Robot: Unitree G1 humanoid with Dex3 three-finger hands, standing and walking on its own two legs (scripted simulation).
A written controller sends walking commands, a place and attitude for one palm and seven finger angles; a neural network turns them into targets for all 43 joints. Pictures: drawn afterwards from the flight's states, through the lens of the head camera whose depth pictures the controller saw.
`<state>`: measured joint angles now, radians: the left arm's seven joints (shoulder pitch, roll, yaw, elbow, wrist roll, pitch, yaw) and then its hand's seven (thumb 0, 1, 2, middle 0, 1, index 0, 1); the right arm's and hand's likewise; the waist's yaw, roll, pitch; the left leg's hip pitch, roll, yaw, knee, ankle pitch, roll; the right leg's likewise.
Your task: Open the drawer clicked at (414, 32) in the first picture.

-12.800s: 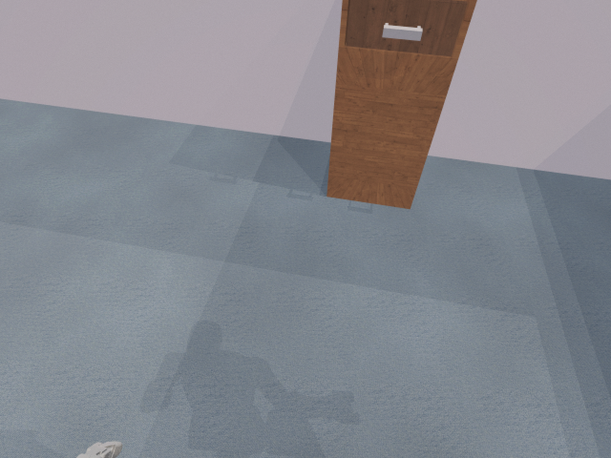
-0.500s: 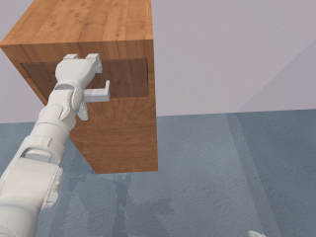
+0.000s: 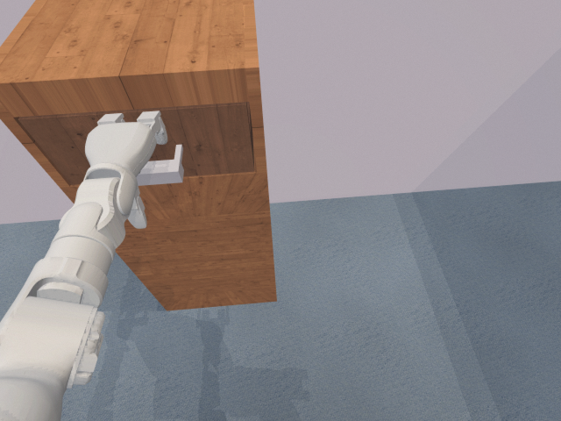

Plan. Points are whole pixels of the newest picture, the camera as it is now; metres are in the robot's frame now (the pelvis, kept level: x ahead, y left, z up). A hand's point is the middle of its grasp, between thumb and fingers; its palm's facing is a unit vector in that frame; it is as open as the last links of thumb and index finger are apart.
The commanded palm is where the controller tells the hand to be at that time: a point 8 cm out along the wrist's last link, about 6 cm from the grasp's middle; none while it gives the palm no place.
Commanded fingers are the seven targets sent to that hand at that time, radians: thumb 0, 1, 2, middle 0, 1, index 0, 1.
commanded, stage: lower the fingers behind the handle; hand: left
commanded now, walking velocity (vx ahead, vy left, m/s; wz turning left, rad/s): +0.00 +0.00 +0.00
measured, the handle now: (147, 162) +0.52 +0.22 +0.04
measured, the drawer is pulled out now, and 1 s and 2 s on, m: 0.00 0.00 0.00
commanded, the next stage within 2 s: close the thumb around the handle in 1.26 s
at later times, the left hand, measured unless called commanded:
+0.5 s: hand (145, 184) +0.47 +0.21 +0.05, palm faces -0.04 +0.00 -1.00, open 13.8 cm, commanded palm +0.45 +0.21 +0.11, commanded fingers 0.00 -0.50 0.30 -0.30 -1.20 -0.30 -1.20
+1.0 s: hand (148, 191) +0.48 +0.22 +0.02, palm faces -0.03 +0.00 -1.00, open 13.8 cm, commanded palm +0.46 +0.22 +0.08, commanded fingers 0.00 -0.50 0.30 -0.30 -1.20 -0.30 -1.20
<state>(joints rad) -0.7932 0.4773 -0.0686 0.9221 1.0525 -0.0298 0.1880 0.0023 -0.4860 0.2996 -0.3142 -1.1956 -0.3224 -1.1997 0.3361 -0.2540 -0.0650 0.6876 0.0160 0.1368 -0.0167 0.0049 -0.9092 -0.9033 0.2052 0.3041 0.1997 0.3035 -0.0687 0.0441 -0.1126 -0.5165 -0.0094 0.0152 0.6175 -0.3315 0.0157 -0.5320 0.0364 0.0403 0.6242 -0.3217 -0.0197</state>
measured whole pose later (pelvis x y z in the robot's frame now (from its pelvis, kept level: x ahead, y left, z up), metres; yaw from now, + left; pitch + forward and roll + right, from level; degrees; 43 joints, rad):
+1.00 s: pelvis -0.01 +0.00 -0.02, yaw +0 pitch +19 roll -1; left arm -0.85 0.47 -0.06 1.09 1.10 -0.02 0.33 0.00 -0.49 0.30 -0.31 -1.20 -0.32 -1.20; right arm 0.35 -0.25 -0.07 0.71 0.00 0.09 -0.01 0.00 -0.91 -0.90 0.21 0.30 0.20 0.30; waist -0.11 0.04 -0.14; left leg -0.71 0.00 0.01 0.76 -0.38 0.02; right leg -0.71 0.04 0.03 0.73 -0.35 -0.01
